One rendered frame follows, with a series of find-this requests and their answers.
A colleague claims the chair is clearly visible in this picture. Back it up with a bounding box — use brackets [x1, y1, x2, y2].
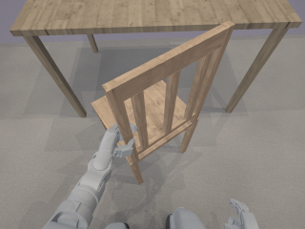
[91, 20, 235, 185]

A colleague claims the right robot thigh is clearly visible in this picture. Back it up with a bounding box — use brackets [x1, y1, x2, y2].
[170, 210, 207, 229]

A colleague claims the left robot hand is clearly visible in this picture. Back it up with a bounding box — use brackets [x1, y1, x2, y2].
[98, 122, 138, 158]

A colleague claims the table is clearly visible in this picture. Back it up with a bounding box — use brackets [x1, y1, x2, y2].
[10, 0, 303, 118]

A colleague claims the robot right shin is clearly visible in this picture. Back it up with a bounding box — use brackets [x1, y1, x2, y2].
[175, 207, 186, 212]

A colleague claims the left robot forearm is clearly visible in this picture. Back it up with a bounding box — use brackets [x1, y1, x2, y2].
[42, 151, 113, 229]

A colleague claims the right robot hand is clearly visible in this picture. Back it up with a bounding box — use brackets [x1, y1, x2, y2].
[225, 198, 260, 229]

